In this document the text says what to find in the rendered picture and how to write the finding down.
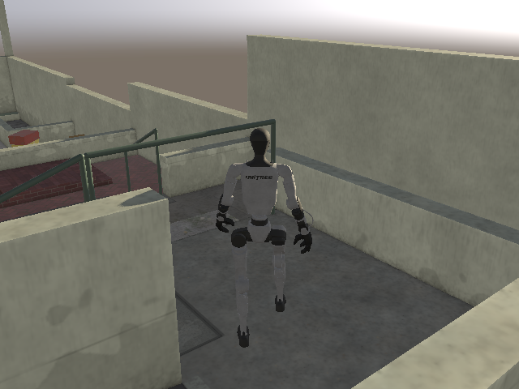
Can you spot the left robot forearm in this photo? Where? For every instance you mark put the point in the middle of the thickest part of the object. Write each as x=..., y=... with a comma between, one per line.
x=222, y=210

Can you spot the left robot foot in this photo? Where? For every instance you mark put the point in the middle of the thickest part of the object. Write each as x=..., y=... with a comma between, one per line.
x=243, y=340

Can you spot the right robot hand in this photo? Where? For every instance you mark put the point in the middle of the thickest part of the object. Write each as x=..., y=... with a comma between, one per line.
x=307, y=241

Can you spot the right robot foot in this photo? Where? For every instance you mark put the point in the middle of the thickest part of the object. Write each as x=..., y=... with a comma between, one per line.
x=280, y=305

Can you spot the right robot forearm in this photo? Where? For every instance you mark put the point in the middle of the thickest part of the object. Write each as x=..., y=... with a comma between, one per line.
x=300, y=219

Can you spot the left robot hand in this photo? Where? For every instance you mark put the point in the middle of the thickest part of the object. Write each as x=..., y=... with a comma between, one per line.
x=226, y=221

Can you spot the robot foot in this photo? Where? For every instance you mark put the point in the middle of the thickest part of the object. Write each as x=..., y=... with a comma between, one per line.
x=280, y=305
x=243, y=340

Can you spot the robot left upper arm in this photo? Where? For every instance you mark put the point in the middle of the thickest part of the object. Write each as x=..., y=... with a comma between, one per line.
x=230, y=183

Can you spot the robot right upper arm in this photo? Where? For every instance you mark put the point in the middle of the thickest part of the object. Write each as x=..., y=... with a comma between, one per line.
x=290, y=188

